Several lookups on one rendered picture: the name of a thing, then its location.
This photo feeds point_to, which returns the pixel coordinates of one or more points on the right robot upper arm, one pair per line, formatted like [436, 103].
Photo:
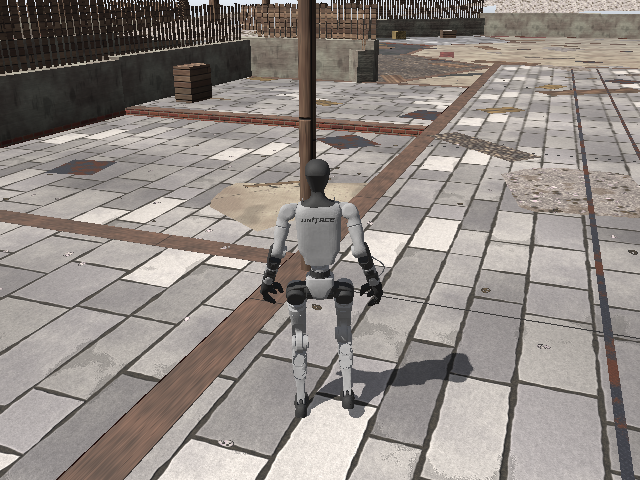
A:
[350, 212]

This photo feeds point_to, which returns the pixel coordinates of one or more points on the right robot thigh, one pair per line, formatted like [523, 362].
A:
[343, 297]

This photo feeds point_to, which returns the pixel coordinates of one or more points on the robot torso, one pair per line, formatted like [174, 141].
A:
[319, 235]

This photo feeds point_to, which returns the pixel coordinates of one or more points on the right robot forearm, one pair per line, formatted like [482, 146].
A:
[368, 268]

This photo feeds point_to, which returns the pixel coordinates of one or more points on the left robot hand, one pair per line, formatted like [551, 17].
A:
[270, 288]

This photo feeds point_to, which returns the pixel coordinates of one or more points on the left robot forearm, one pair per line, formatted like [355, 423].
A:
[271, 268]

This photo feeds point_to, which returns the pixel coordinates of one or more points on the left robot upper arm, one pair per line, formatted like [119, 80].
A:
[286, 213]

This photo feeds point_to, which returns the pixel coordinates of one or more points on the right robot hand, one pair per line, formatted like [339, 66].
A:
[375, 290]

